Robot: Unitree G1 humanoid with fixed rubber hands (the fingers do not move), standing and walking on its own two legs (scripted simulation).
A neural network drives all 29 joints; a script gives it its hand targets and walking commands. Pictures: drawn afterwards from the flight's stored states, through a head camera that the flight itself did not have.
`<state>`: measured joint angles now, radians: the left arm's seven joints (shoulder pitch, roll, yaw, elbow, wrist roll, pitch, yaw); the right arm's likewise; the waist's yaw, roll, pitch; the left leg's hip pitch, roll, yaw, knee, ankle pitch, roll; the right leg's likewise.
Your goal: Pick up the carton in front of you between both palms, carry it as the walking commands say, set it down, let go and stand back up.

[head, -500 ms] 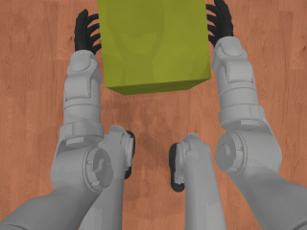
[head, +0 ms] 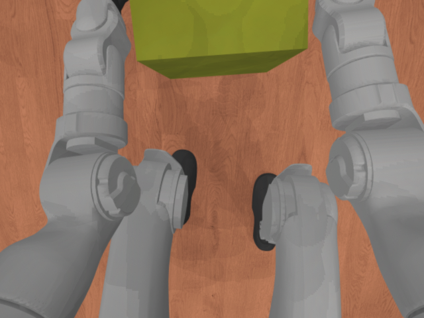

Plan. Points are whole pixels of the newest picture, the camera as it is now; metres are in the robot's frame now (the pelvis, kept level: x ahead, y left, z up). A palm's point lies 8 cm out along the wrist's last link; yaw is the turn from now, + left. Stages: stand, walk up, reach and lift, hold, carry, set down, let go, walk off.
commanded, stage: set down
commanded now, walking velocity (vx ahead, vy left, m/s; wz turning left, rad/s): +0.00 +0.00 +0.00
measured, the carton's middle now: (215, 3) +0.55 +0.05 -0.24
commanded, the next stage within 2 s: none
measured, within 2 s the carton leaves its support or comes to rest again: rests again in 1.04 s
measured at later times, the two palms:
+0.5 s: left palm (109, 5) +0.52 +0.19 -0.17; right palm out of the picture +0.56 -0.11 -0.19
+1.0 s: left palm (106, 9) +0.52 +0.21 -0.19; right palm out of the picture +0.56 -0.10 -0.20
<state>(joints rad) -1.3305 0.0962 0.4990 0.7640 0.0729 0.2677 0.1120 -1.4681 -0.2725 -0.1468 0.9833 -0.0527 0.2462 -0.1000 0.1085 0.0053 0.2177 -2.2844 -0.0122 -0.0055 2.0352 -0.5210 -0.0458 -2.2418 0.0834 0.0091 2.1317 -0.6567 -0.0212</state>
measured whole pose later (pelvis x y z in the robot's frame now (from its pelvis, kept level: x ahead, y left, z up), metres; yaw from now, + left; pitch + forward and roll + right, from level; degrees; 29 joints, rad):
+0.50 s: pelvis -0.01 +0.01 -0.02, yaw -1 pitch +40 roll +3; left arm -1.39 0.15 0.51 0.91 0.06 0.23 0.06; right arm -1.53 -0.29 -0.15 1.10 -0.07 0.22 -0.06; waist 0.11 0.02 0.29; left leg -2.30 -0.04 -0.01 2.13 -0.53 -0.06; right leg -2.26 0.10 0.02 2.22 -0.66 -0.01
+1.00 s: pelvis -0.01 +0.00 -0.03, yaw +0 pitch +37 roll +4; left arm -1.41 0.21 0.60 0.98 0.10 0.19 -0.01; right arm -1.56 -0.24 -0.28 1.07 -0.22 0.19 0.05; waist 0.08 0.04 0.37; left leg -2.26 -0.05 -0.01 2.15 -0.54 -0.07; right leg -2.22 0.09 0.03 2.26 -0.68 -0.02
